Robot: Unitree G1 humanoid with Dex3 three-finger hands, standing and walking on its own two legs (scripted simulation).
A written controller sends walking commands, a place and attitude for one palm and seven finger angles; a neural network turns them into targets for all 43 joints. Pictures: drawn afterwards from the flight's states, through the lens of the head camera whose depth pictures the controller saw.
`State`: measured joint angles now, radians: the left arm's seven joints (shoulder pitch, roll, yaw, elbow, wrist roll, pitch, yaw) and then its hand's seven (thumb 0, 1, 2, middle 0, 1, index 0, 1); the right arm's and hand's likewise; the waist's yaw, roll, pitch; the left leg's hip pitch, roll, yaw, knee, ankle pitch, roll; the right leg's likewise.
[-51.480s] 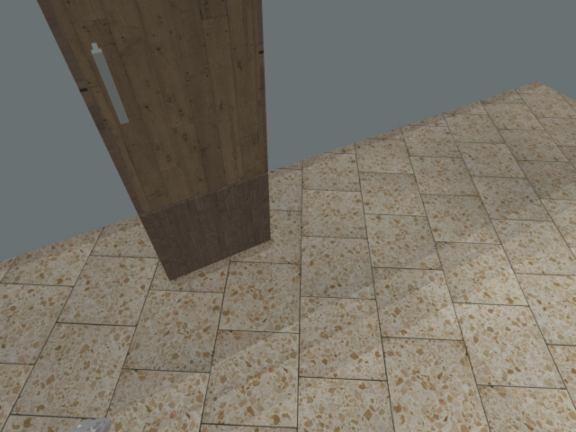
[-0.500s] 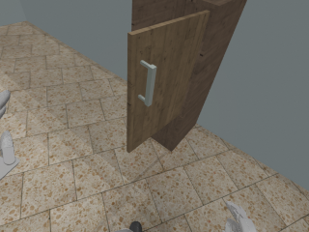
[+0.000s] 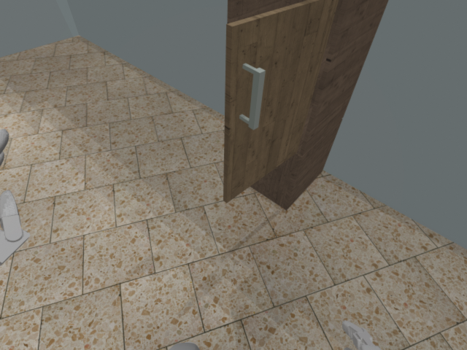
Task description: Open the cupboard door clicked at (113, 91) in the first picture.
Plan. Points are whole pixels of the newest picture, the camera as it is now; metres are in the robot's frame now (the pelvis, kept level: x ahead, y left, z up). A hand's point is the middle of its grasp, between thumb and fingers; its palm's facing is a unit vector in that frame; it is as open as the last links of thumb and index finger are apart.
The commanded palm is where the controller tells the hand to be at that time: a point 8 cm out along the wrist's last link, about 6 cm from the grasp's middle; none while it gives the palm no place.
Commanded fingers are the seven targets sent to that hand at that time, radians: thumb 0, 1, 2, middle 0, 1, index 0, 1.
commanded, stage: stop stepping back and stand still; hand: left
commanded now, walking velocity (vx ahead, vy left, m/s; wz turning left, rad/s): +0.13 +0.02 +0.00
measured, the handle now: (250, 97) +0.67 +0.01 +0.10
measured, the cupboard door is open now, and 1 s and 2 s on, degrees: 84 84 84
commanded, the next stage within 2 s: let the arm hang, fingers relaxed in 1.46 s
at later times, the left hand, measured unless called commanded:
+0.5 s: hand (37, 221) +0.22 +0.27 +0.17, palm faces +0.41 -0.74 -0.54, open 7.4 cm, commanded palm +0.17 +0.31 +0.19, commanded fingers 0.00 0.90 0.90 -0.20 -0.30 -0.20 -0.30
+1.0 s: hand (33, 222) +0.23 +0.28 +0.16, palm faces +0.39 -0.78 -0.50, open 7.4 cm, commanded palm +0.17 +0.32 +0.19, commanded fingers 0.00 0.90 0.90 -0.20 -0.30 -0.20 -0.30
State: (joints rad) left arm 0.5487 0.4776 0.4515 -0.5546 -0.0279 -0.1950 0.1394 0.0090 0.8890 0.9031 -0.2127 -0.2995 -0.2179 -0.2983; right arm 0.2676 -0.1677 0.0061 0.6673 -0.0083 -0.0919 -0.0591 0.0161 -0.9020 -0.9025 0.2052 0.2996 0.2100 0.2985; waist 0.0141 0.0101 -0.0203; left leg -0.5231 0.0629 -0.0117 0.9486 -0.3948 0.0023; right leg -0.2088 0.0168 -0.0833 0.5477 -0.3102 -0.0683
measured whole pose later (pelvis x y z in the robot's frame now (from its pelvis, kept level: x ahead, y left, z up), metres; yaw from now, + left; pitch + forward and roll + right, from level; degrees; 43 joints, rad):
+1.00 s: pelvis +0.03 +0.02 +0.02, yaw -1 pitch +0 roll +0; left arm 0.58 0.40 0.39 -0.45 -0.04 -0.19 0.15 0.01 0.89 0.90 -0.21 -0.30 -0.22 -0.30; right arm 0.19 -0.22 0.00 0.61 0.01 -0.09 -0.07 0.02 -0.91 -0.90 0.20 0.30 0.21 0.30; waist 0.01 0.02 0.04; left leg -0.23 0.02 0.05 0.46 -0.23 0.01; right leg -0.20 0.02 -0.06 0.43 -0.23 -0.03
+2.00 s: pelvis +0.01 +0.04 +0.02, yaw +1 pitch -1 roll -1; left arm 0.28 0.19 0.00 1.08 0.01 0.03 0.02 0.00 0.98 0.90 -0.21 -0.30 -0.21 -0.30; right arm 0.28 -0.20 0.00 1.09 -0.02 0.04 -0.01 0.01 -0.91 -0.90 0.20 0.30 0.20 0.30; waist 0.00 -0.02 0.09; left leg -0.26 -0.01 0.03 0.46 -0.19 0.03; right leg -0.22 -0.01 -0.09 0.44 -0.21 -0.01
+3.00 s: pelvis +0.03 +0.04 +0.02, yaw +1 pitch -1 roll +0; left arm 0.22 0.18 0.01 1.15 0.01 -0.01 0.03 0.00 0.91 0.90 -0.20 -0.30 -0.21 -0.30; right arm 0.21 -0.19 0.00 1.15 -0.02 0.00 -0.03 0.01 -0.91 -0.90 0.20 0.30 0.20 0.30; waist -0.01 0.02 0.07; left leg -0.16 -0.02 0.04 0.37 -0.19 0.03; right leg -0.13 -0.02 -0.07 0.38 -0.22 -0.01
